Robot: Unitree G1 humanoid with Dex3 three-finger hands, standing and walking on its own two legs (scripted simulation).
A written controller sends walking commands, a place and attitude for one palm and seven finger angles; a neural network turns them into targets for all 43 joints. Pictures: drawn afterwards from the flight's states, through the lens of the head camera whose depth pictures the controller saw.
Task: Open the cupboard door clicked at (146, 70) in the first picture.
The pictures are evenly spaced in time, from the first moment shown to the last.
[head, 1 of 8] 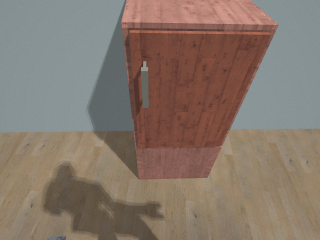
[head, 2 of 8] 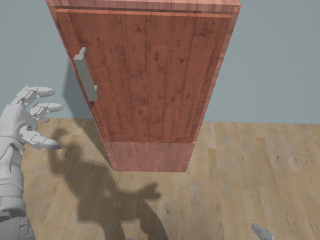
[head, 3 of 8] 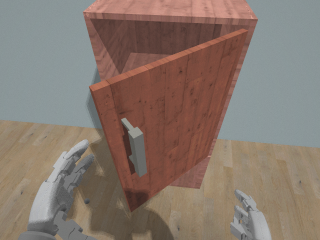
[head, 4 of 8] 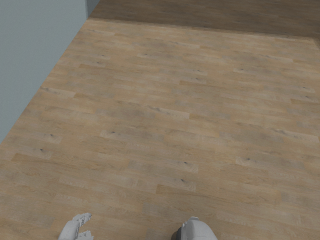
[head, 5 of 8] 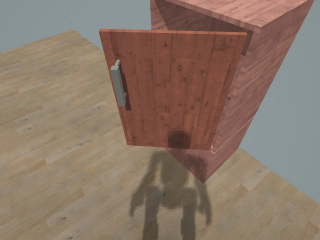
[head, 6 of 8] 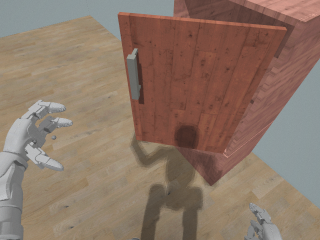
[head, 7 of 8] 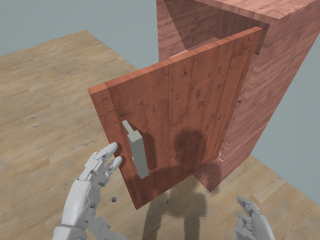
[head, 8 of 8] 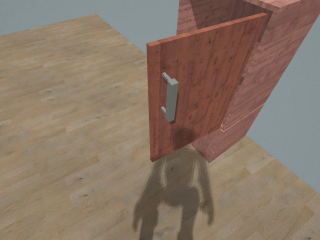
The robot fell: no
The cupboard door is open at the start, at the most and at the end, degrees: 0 85 84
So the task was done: yes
